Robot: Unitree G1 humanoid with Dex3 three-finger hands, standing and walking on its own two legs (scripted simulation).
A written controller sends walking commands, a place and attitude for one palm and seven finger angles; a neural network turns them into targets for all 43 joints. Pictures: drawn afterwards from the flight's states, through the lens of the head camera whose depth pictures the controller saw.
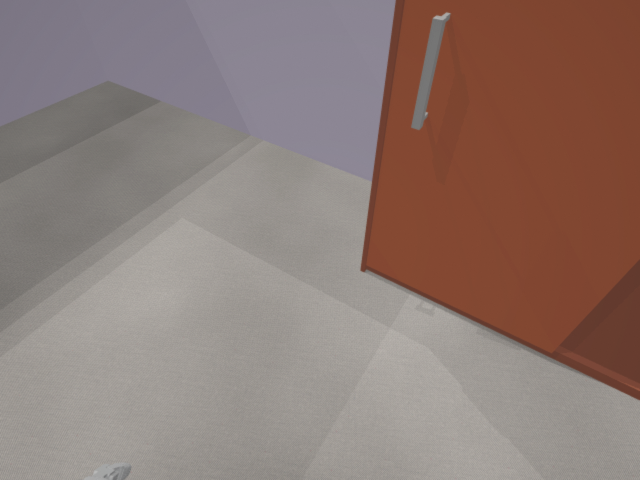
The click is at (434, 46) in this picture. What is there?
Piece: wardrobe's sliding door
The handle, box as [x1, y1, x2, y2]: [411, 12, 450, 129]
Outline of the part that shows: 450,13 446,12 441,16 436,15 432,19 411,127 419,129 422,126 423,120 427,115 425,109 444,23 449,18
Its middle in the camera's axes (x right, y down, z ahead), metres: +0.26 -0.39 +0.91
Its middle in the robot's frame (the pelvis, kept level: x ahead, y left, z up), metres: +0.96 -0.21 +0.09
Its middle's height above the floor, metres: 0.86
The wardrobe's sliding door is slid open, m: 0.00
